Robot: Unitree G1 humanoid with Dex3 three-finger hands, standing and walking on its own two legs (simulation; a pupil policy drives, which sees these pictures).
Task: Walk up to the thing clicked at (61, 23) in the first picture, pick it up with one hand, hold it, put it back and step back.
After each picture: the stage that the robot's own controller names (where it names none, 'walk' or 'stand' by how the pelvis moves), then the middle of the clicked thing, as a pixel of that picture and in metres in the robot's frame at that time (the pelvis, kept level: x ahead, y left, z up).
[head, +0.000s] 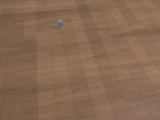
stand; (60, 24) +1.66 +0.19 -0.72
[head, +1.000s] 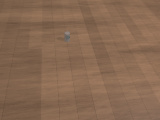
walk; (67, 36) +1.55 +0.07 -0.71
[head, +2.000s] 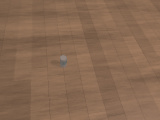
walk; (63, 61) +0.99 +0.08 -0.72
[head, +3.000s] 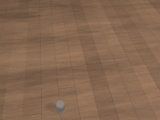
walk; (60, 107) +0.56 +0.13 -0.71
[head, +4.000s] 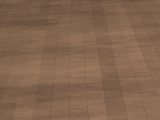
walk; out of the picture +0.36 +0.15 -0.71
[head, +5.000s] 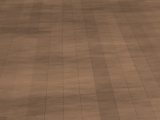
stand; out of the picture +0.30 +0.11 -0.72
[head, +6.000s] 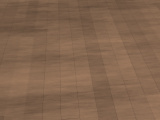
stand; out of the picture +0.30 +0.12 -0.72
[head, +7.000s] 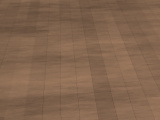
stand; out of the picture +0.29 +0.13 -0.73
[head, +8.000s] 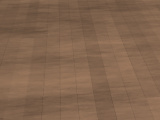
stand; out of the picture +0.29 +0.13 -0.73
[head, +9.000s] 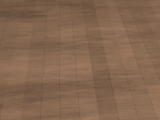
go down; out of the picture +0.30 +0.12 -0.71
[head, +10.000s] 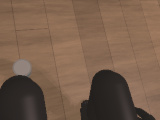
go down; (22, 69) +0.37 +0.17 -0.29
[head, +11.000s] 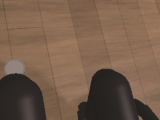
close in; (15, 71) +0.36 +0.18 -0.25
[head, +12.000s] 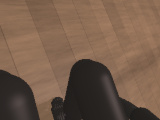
close; out of the picture +0.37 +0.20 -0.21
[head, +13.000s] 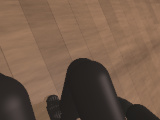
close; out of the picture +0.43 +0.22 -0.22
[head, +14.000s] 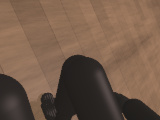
lift; out of the picture +0.46 +0.18 -0.24
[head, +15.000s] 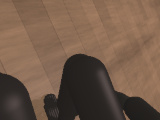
lift; out of the picture +0.46 +0.12 -0.23
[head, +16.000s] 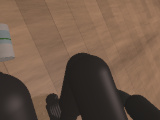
lift; (1, 43) +0.46 +0.07 -0.22
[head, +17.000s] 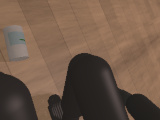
lift; (16, 43) +0.46 +0.03 -0.22
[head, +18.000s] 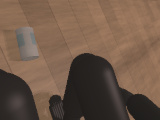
lift; (27, 44) +0.47 -0.01 -0.22
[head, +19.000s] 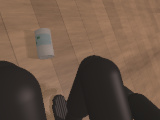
lift; (44, 44) +0.49 -0.05 -0.22
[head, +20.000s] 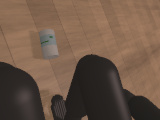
lift; (48, 44) +0.49 -0.08 -0.22
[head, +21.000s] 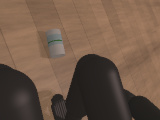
lift; (55, 43) +0.49 -0.11 -0.22
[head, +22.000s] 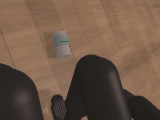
lift; (61, 44) +0.50 -0.15 -0.22
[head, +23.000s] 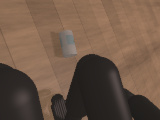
lift; (67, 44) +0.50 -0.18 -0.22
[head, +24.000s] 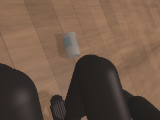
lift; (71, 45) +0.51 -0.21 -0.22
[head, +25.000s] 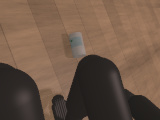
lift; (77, 45) +0.51 -0.24 -0.22
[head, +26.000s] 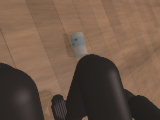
lift; (78, 45) +0.51 -0.25 -0.22
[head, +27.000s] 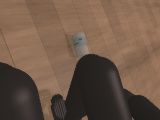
lift; (80, 45) +0.51 -0.27 -0.22
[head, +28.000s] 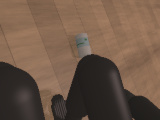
lift; (83, 45) +0.52 -0.28 -0.22
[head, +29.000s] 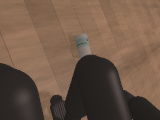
lift; (83, 45) +0.52 -0.29 -0.22
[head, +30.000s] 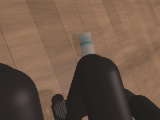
lift; (86, 44) +0.52 -0.31 -0.22
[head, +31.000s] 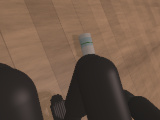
lift; (86, 45) +0.52 -0.32 -0.22
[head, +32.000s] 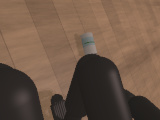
lift; (88, 44) +0.52 -0.33 -0.22
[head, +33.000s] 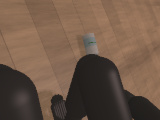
lift; (90, 45) +0.52 -0.34 -0.22
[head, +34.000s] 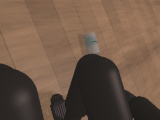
lift; (91, 44) +0.53 -0.35 -0.22
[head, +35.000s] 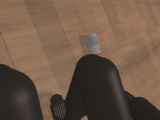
lift; (92, 45) +0.53 -0.36 -0.22
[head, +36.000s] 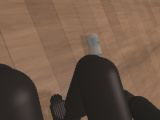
lift; (93, 45) +0.53 -0.38 -0.22
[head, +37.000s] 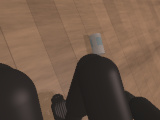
lift; (96, 44) +0.53 -0.39 -0.22
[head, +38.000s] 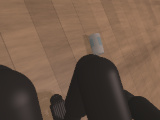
lift; (96, 44) +0.53 -0.40 -0.22
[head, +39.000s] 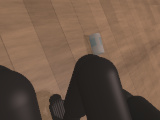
lift; (96, 44) +0.54 -0.41 -0.22
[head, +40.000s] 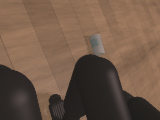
lift; (97, 45) +0.54 -0.42 -0.22
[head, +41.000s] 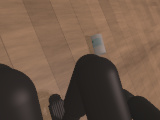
lift; (98, 45) +0.54 -0.43 -0.22
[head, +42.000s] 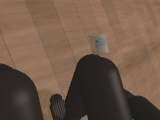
lift; (101, 45) +0.54 -0.44 -0.22
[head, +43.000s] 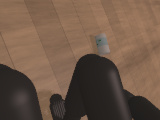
lift; (102, 44) +0.54 -0.45 -0.22
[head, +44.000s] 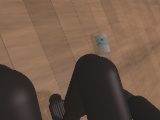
lift; (102, 44) +0.54 -0.47 -0.22
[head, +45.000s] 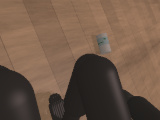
lift; (103, 43) +0.54 -0.48 -0.22
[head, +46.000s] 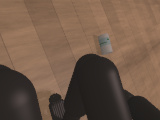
lift; (105, 44) +0.54 -0.49 -0.22
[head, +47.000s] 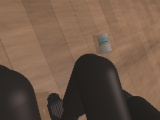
lift; (104, 43) +0.55 -0.50 -0.22
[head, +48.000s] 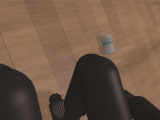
lift; (107, 44) +0.55 -0.51 -0.22
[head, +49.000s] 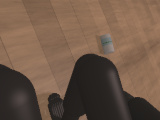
lift; (107, 44) +0.55 -0.52 -0.22
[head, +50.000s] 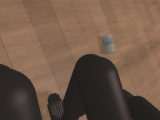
lift; (108, 44) +0.56 -0.54 -0.22
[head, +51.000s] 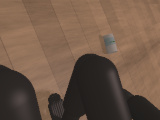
lift; (110, 44) +0.55 -0.55 -0.22
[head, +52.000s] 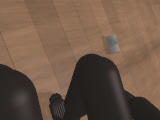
lift; (112, 44) +0.56 -0.56 -0.22
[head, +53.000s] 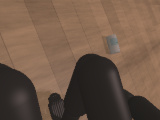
lift; (113, 44) +0.56 -0.58 -0.22
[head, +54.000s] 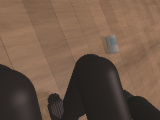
lift; (112, 44) +0.56 -0.58 -0.22
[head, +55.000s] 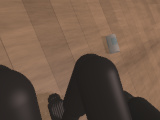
lift; (112, 44) +0.56 -0.58 -0.22
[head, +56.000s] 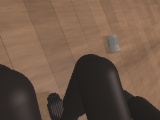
lift; (113, 44) +0.56 -0.59 -0.23
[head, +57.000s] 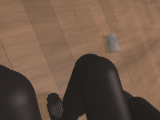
lift; (112, 43) +0.57 -0.59 -0.22
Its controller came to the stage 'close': yes
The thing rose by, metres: 0.01
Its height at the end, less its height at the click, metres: -0.02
